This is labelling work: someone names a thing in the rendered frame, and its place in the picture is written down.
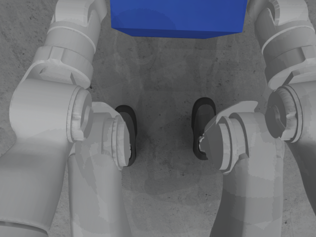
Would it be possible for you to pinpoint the left robot forearm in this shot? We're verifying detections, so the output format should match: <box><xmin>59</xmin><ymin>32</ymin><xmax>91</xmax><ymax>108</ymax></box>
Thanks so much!
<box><xmin>9</xmin><ymin>0</ymin><xmax>107</xmax><ymax>129</ymax></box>

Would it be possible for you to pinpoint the robot right upper arm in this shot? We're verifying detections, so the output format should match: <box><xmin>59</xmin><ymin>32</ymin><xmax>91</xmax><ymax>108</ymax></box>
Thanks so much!
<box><xmin>265</xmin><ymin>80</ymin><xmax>316</xmax><ymax>216</ymax></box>

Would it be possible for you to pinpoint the robot left upper arm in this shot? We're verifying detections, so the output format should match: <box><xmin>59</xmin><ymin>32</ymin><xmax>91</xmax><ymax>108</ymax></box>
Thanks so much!
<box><xmin>0</xmin><ymin>78</ymin><xmax>94</xmax><ymax>237</ymax></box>

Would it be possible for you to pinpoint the robot right shin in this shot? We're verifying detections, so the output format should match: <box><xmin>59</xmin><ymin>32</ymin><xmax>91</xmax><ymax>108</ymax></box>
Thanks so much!
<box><xmin>199</xmin><ymin>101</ymin><xmax>285</xmax><ymax>164</ymax></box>

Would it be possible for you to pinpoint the left robot foot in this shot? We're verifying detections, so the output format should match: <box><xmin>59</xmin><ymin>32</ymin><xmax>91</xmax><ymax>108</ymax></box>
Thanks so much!
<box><xmin>115</xmin><ymin>105</ymin><xmax>137</xmax><ymax>167</ymax></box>

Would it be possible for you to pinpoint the right robot forearm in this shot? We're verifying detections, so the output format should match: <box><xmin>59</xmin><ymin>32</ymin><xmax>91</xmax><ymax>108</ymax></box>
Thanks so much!
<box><xmin>246</xmin><ymin>0</ymin><xmax>316</xmax><ymax>90</ymax></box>

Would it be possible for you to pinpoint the carton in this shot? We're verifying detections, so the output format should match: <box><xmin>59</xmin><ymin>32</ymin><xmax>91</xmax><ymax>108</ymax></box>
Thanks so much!
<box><xmin>110</xmin><ymin>0</ymin><xmax>247</xmax><ymax>39</ymax></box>

